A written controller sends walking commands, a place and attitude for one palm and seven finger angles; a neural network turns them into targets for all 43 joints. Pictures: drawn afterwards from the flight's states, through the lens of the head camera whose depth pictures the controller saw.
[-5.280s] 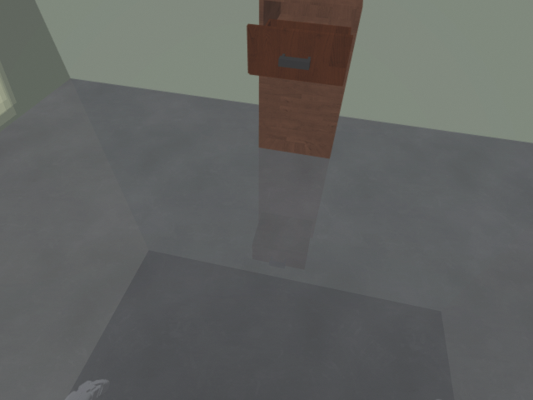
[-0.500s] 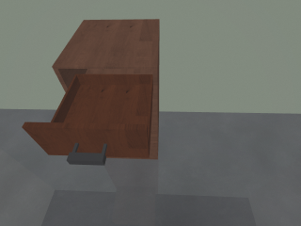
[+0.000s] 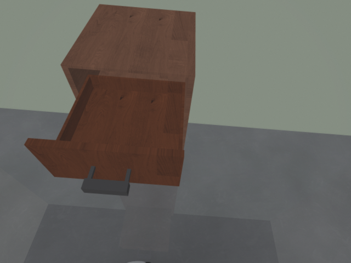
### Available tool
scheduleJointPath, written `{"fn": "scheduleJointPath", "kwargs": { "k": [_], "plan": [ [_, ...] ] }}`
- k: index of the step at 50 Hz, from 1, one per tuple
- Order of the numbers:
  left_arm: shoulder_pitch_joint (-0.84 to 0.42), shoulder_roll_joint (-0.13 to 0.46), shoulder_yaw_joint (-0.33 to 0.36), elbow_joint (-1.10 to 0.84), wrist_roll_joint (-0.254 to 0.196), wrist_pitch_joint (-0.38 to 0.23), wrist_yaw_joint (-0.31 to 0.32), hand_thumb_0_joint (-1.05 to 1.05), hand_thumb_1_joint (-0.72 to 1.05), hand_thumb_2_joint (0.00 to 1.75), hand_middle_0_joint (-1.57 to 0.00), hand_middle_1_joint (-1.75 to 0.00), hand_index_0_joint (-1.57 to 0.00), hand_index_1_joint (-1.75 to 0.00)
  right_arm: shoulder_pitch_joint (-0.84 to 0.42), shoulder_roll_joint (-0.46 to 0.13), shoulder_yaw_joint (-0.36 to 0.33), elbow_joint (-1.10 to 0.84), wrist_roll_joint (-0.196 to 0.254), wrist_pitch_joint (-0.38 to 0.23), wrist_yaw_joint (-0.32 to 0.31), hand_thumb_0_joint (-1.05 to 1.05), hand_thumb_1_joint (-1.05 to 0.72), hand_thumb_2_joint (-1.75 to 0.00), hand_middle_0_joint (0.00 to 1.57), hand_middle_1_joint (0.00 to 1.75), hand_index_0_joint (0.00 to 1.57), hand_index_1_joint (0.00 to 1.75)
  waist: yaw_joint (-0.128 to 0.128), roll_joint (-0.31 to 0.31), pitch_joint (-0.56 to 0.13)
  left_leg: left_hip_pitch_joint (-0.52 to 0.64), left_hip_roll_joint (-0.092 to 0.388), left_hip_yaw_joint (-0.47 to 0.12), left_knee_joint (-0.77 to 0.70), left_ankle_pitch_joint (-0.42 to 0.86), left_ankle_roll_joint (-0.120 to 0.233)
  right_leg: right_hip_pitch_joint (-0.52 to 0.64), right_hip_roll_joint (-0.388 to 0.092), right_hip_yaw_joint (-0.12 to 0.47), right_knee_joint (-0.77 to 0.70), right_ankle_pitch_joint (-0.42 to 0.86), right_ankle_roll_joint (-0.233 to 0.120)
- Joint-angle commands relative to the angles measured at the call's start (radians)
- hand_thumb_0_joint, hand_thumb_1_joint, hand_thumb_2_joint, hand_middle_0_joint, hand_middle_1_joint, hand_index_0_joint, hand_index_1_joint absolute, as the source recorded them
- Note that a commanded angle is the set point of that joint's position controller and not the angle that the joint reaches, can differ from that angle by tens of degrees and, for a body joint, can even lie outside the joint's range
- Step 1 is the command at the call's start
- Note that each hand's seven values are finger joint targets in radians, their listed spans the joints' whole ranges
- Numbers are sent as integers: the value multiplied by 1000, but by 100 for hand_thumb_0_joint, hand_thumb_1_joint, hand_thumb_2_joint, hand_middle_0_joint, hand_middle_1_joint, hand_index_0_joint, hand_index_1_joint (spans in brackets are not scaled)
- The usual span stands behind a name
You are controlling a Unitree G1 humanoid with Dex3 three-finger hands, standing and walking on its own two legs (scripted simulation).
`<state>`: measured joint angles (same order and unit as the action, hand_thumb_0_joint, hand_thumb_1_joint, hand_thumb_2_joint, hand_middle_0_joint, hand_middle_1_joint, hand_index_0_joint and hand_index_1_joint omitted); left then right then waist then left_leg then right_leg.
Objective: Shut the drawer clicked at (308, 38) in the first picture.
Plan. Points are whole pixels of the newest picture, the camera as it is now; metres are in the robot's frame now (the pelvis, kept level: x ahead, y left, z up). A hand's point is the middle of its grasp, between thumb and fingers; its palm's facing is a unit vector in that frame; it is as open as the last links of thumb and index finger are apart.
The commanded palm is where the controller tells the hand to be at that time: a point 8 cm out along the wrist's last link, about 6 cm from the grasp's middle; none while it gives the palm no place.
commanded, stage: come to a stop and stand still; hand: left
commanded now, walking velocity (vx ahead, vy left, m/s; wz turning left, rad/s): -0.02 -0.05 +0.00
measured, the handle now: (108, 178) +0.31 +0.21 -0.06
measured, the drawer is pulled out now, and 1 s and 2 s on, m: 0.30 0.30 0.30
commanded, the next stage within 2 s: look again from close up in 0.48 s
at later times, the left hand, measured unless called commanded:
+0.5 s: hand out of the picture -0.03 +0.11 -0.18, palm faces +0.03 -0.98 -0.17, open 7.3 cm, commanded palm none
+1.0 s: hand out of the picture -0.03 +0.18 -0.18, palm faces +0.02 -0.98 -0.22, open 7.3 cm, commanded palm none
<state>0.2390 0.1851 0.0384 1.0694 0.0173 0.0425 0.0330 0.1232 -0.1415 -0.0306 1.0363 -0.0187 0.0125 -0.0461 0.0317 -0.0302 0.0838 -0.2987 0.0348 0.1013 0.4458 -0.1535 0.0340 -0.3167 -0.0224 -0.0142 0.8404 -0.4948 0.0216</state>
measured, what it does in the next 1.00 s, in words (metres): steps on the spot: right foot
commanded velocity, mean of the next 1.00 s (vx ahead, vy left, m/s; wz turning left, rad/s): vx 0.00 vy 0.00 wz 0.00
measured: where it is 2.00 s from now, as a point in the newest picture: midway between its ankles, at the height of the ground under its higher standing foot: outside the picture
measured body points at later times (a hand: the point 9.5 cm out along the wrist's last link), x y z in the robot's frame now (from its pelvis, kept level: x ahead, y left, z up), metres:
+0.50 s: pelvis -0.04 -0.05 +0.00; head -0.03 -0.05 +0.45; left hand -0.04 +0.17 -0.16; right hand -0.07 -0.28 -0.16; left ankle +0.01 +0.11 -0.74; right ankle -0.07 -0.14 -0.74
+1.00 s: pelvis -0.04 +0.00 +0.00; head -0.03 -0.01 +0.45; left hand -0.03 +0.23 -0.16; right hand -0.03 -0.23 -0.16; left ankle -0.01 +0.09 -0.74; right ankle -0.07 -0.14 -0.74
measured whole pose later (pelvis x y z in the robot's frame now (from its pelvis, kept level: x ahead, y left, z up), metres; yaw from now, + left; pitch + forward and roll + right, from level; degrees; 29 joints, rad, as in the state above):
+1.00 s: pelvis -0.04 +0.00 +0.00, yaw +0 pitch +0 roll +0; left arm 0.30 0.17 0.00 1.05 0.02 -0.01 0.04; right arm 0.30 -0.16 0.00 1.06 -0.02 -0.01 -0.02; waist 0.00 0.00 0.01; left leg -0.28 -0.01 0.05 0.51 -0.23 0.03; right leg -0.18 -0.05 -0.03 0.51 -0.32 0.03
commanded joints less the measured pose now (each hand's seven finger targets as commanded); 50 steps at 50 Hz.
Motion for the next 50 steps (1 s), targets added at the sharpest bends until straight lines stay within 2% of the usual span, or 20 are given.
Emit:
{"fn": "scheduleJointPath", "kwargs": {
  "k": [1, 5, 6, 7, 8, 9, 10, 13, 18, 20, 28, 29, 30, 31, 33, 36, 38, 41, 44, 50],
  "plan": [
    [60, 45, 10, -48, 1, -4, 1, 0, 90, 90, -20, -30, -20, -30, 107, -196, -52, -20, 0, -1, -6, 0, -90, -90, 20, 30, 20, 30, -55, 163, -167, 244, 282, -236, -98, 463, 157, -42, -14, 4, -67, -19, 4],
    [155, 40, 10, -16, 3, -12, 3, 0, 90, 90, -20, -30, -20, -30, 83, -186, -56, -18, 7, 7, 7, 0, -90, -90, 20, 30, 20, 30, -15, 139, -178, 127, 195, -184, -59, 170, 73, 158, -2, -37, -420, 244, -4],
    [154, 74, 11, -15, 8, -19, 6, 0, 90, 90, -20, -30, -20, -30, 89, -157, -54, -17, 14, 6, 14, 0, -90, -90, 20, 30, 20, 30, -18, 64, -160, 69, 142, -150, -15, 68, 27, 200, -38, 20, -521, 306, -13],
    [125, 115, 13, -22, 11, -26, 8, 0, 90, 90, -20, -30, -20, -30, 86, -106, -45, -28, 19, 8, 18, 0, -90, -90, 20, 30, 20, 30, -33, -75, -112, -6, 66, -85, 53, -70, -26, 175, -159, 163, -567, 309, -59],
    [73, 150, 12, -38, 7, -28, 7, 0, 90, 90, -20, -30, -20, -30, 55, -73, -30, -43, 16, 13, 26, 0, -90, -90, 20, 30, 20, 30, -37, -161, -56, -21, 16, -51, 79, -178, -53, 70, -247, 217, -608, 269, -112],
    [37, 148, 6, -49, 6, -29, 5, 0, 90, 90, -20, -30, -20, -30, 31, -74, -28, -45, 11, 17, 32, 0, -90, -90, 20, 30, 20, 30, -37, -129, -31, 24, 16, -67, 120, -193, -55, -5, -257, 207, -621, 228, -140],
    [15, 131, 6, -48, 5, -39, 9, 0, 90, 90, -20, -30, -20, -30, 27, -75, -27, -36, 4, 24, 32, 0, -90, -90, 20, 30, 20, 30, -36, -236, -5, 12, 29, -81, 142, -200, -51, -28, -222, 204, -629, 233, -139],
    [3, 105, -5, -32, -7, -45, 6, 0, 90, 90, -20, -30, -20, -30, 114, -72, -17, 26, 5, 15, 27, 0, -90, -90, 20, 30, 20, 30, -62, -115, -6, 83, 31, -91, 80, -39, -47, -6, -165, 129, -584, 242, -109],
    [65, 71, -12, -3, -10, -49, 4, 0, 90, 90, -20, -30, -20, -30, 153, -92, 3, 69, 5, 2, 17, 0, -90, -90, 20, 30, 20, 30, -38, -47, 90, 87, 64, -134, -42, 15, -47, -17, -87, 109, -596, 127, -53],
    [73, 84, -9, 17, -14, -44, 3, 0, 90, 90, -20, -30, -20, -30, 157, -84, 7, 84, 5, 0, 16, 0, -90, -90, 20, 30, 20, 30, -33, 40, 70, 95, 55, -130, -50, 16, -51, 10, -91, 101, -590, 124, -54],
    [93, 60, -10, 35, -15, -47, 1, 0, 90, 90, -20, -30, -20, -30, 208, -81, 10, 101, 8, -10, 7, 0, -90, -90, 20, 30, 20, 30, -33, 49, 2, 102, 63, -135, -67, 21, -48, 87, -78, 83, -578, 182, -56],
    [183, 65, -18, 50, 8, -91, 43, 0, 90, 90, -20, -30, -20, -30, 100, -94, 15, 31, 7, -37, 18, 0, -90, -90, 20, 30, 20, 30, 9, 60, 16, -2, 46, -81, 186, 21, -68, 107, -160, 169, -537, 812, -8],
    [142, 126, -9, 2, 6, -103, 35, 0, 90, 90, -20, -30, -20, -30, 178, -37, 17, -7, 9, -28, 27, 0, -90, -90, 20, 30, 20, 30, -59, 21, -72, -21, 27, -109, 206, -174, -42, 157, -223, 171, -503, 777, -68],
    [104, 133, -3, -26, 7, -104, 26, 0, 90, 90, -20, -30, -20, -30, 185, -49, 14, -9, -2, -22, 30, 0, -90, -90, 20, 30, 20, 30, -54, 69, -85, -6, 24, -81, 199, -157, -35, 171, -228, 147, -486, 810, -108],
    [86, 95, -13, -28, 3, -97, 23, 0, 90, 90, -20, -30, -20, -30, 247, -48, 19, 0, 6, -27, 30, 0, -90, -90, 20, 30, 20, 30, -76, -9, -112, 72, 15, -79, 113, -61, -37, 122, -148, 75, -457, 532, -114],
    [114, 40, -17, -35, -1, -78, 24, 0, 90, 90, -20, -30, -20, -30, 282, -96, 17, -5, 1, -48, 24, 0, -90, -90, 20, 30, 20, 30, -51, 7, -76, 61, 87, -159, 26, 134, -2, 109, -55, 16, -384, 335, -78],
    [146, 33, -23, -27, -2, -64, 20, 0, 90, 90, -20, -30, -20, -30, 236, -108, 19, -13, 4, -44, 19, 0, -90, -90, 20, 30, 20, 30, -27, 129, -8, -11, 93, -209, -27, 45, 21, 104, -35, 16, -389, 191, -62],
    [144, 43, -25, -28, 1, -58, 12, 0, 90, 90, -20, -30, -20, -30, 213, -104, 19, -25, 3, -35, 21, 0, -90, -90, 20, 30, 20, 30, -26, 41, 62, -55, 62, -209, -68, -123, 15, 66, -44, 30, -423, 147, -65],
    [138, 42, -26, -37, 0, -56, 9, 0, 90, 90, -20, -30, -20, -30, 219, -119, 16, -23, 2, -35, 24, 0, -90, -90, 20, 30, 20, 30, -30, 29, 58, -45, 64, -222, -107, -194, 18, 54, -44, 25, -417, 129, -58],
    [152, 56, -29, -36, 1, -59, 5, 0, 90, 90, -20, -30, -20, -30, 200, -136, 15, -21, 4, -42, 26, 0, -90, -90, 20, 30, 20, 30, -22, 42, -18, 16, 68, -216, -121, -126, 23, 97, -57, 22, -418, 207, -47]
  ]
}}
